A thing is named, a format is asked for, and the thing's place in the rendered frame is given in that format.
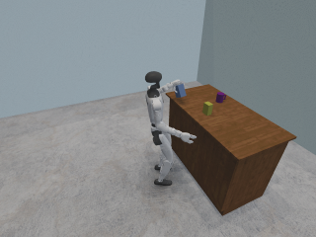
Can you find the right robot upper arm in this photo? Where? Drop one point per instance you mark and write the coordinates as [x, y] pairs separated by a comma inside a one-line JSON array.
[[157, 112]]

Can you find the left robot hand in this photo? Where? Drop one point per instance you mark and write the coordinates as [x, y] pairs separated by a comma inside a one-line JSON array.
[[176, 82]]

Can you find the left robot forearm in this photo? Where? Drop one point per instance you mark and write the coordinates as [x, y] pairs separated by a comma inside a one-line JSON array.
[[165, 87]]

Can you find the right robot hand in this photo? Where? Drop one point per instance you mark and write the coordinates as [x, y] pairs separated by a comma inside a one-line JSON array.
[[186, 137]]

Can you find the table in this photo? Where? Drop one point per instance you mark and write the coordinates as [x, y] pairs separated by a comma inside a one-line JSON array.
[[236, 150]]

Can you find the sponge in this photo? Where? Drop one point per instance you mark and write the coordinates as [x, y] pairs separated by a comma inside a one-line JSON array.
[[181, 92]]

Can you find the right robot shin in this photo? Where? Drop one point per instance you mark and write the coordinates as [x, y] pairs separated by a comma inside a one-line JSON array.
[[164, 170]]

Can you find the right robot forearm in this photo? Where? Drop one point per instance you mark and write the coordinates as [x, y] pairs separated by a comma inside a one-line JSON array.
[[170, 130]]

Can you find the robot right thigh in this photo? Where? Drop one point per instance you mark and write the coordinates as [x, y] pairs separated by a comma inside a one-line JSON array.
[[165, 146]]

